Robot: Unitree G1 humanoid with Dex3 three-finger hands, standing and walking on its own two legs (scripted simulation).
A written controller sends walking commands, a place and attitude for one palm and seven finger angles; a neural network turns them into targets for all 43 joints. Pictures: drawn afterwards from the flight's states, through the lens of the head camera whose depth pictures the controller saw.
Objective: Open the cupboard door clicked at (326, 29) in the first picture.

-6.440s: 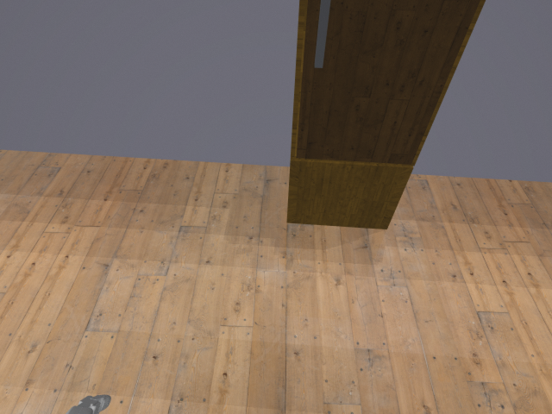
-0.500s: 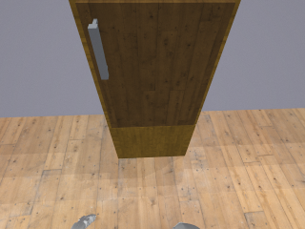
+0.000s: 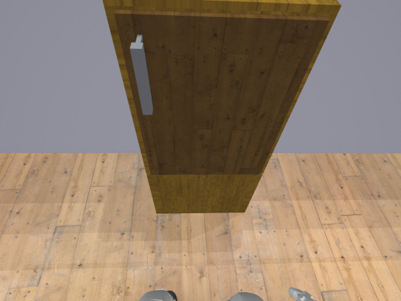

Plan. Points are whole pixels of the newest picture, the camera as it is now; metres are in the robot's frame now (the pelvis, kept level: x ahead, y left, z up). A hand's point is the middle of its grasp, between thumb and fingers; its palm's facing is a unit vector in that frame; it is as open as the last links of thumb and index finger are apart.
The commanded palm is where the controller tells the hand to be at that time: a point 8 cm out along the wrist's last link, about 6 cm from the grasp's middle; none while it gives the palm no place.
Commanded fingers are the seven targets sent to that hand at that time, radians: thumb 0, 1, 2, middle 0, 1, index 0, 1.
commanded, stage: come to a stop and stand still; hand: left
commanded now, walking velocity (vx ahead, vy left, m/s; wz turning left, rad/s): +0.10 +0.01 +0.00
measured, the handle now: (144, 77) +0.54 +0.18 +0.13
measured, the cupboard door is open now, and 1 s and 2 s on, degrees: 0 0 0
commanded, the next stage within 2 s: look again from close up in 0.42 s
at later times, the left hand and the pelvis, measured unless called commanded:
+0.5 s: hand out of the picture -0.07 +0.12 -0.15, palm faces +0.13 -0.97 -0.20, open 7.4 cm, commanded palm none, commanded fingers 0.00 0.90 0.90 -0.20 -0.30 -0.20 -0.30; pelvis -0.04 -0.03 +0.02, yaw +2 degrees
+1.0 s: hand out of the picture +0.01 +0.24 -0.17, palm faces +0.02 -0.97 -0.26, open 7.4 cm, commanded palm none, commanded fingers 0.00 0.90 0.90 -0.20 -0.30 -0.20 -0.30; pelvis -0.03 +0.04 +0.00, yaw +0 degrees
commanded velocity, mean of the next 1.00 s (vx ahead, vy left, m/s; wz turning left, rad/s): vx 0.05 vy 0.05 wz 0.00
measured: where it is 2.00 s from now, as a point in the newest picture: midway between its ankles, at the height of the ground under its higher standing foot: outside the picture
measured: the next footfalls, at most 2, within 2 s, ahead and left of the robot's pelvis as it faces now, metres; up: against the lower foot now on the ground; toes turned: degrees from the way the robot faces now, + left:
right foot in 0.14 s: -0.01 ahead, -0.12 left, +0.00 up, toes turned -1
left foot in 0.58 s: -0.04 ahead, +0.11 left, +0.00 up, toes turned +6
